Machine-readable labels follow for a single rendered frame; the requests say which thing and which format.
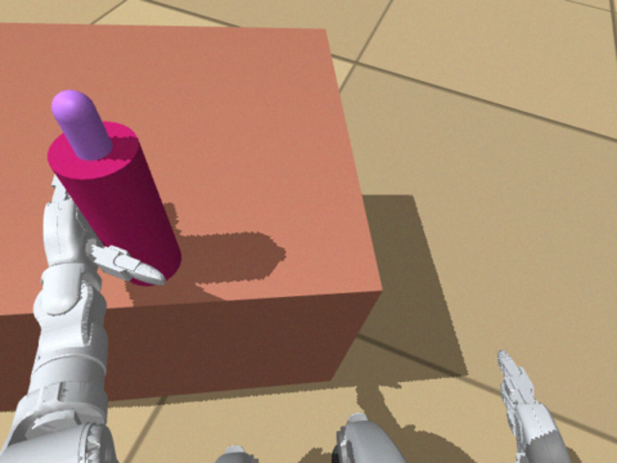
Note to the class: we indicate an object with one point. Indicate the left robot arm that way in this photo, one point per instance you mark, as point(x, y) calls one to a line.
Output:
point(63, 417)

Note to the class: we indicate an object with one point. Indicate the bottle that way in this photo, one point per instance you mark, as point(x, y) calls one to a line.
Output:
point(104, 170)

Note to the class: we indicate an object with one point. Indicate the left robot hand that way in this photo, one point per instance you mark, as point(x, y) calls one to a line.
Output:
point(68, 237)

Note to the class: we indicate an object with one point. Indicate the right robot hand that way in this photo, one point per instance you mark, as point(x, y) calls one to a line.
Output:
point(538, 438)

